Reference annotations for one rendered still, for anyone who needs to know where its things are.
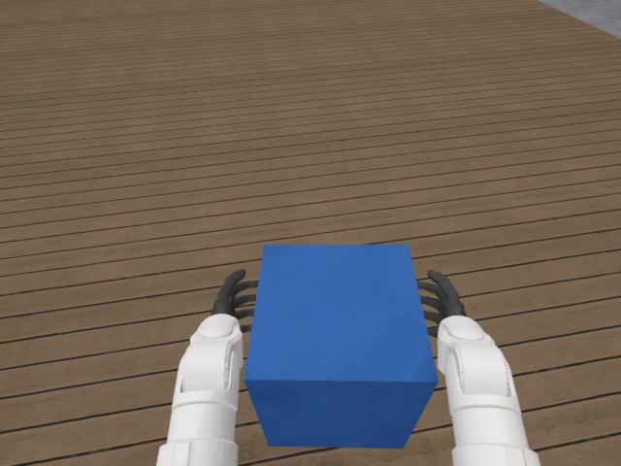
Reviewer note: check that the robot left forearm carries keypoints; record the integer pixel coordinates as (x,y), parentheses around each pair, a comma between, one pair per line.
(202,425)

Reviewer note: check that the left robot hand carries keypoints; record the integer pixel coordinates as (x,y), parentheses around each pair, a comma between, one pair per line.
(226,302)

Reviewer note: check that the right robot hand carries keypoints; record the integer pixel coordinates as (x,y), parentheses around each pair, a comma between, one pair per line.
(448,303)

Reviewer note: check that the robot right forearm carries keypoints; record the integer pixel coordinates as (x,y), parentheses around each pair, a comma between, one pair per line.
(482,399)

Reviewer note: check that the carton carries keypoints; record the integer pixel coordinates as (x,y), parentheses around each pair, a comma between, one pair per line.
(339,354)

